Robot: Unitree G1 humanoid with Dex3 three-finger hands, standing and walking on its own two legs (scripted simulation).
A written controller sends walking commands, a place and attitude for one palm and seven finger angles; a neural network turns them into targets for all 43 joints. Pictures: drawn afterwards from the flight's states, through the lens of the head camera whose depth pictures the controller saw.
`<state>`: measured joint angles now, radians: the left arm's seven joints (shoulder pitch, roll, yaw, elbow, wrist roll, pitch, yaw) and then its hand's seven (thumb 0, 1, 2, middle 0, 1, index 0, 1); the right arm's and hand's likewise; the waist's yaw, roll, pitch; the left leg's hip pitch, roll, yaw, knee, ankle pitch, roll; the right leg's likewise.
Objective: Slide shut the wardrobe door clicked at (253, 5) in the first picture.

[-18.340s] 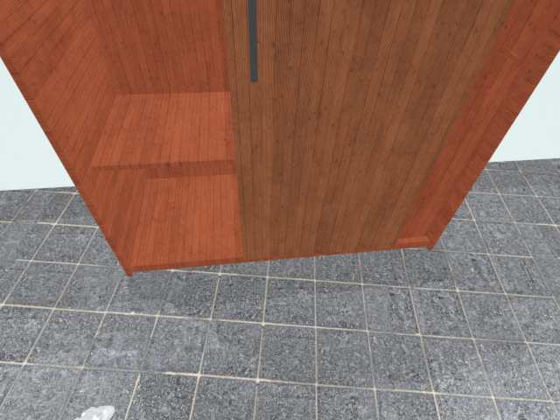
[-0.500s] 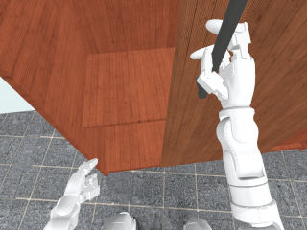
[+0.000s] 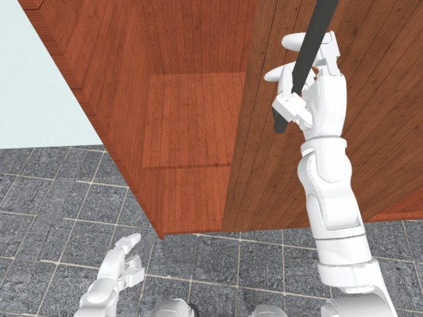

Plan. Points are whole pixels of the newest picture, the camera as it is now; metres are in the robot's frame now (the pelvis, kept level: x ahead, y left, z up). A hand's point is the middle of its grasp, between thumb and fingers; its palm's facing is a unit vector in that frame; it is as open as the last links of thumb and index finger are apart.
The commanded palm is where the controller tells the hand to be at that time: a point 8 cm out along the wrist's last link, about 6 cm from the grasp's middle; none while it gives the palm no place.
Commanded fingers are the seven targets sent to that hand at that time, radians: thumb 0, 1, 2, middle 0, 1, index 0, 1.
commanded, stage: step sideways, sliding the door along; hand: right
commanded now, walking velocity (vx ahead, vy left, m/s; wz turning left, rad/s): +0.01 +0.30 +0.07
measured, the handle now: (294, 71) +0.43 -0.11 +0.21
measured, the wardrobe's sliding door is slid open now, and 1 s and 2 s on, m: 0.27 0.15 0.00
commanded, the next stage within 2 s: none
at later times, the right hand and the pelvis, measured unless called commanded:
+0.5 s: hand (239, 98) +0.38 -0.03 +0.21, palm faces +0.10 +0.99 -0.04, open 6.0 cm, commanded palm +0.36 -0.01 +0.22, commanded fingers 0.00 -0.90 -0.90 0.45 1.40 0.45 1.40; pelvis -0.01 +0.10 +0.00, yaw +0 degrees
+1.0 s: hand (188, 97) +0.38 +0.04 +0.21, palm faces +0.21 +0.98 -0.04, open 6.0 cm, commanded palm +0.35 +0.06 +0.21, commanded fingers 0.00 -0.90 -0.90 0.45 1.40 0.45 1.40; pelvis +0.01 +0.20 +0.00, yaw -1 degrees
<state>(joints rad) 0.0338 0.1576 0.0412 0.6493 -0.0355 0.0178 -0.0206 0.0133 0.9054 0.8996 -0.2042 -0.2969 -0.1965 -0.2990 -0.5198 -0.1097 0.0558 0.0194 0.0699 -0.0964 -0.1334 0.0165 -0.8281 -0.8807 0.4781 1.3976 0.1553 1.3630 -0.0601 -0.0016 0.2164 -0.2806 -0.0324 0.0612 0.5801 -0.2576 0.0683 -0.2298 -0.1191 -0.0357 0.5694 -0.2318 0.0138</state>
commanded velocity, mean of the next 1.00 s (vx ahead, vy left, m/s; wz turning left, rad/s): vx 0.08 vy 0.30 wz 0.07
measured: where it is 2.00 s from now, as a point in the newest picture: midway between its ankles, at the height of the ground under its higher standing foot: outside the picture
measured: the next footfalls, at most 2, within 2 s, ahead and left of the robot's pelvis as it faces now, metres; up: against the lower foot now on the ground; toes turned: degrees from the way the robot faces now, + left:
left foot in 0.18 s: +0.07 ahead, +0.23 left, +0.00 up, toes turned +2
right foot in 0.36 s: +0.02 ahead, -0.12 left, +0.00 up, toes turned -3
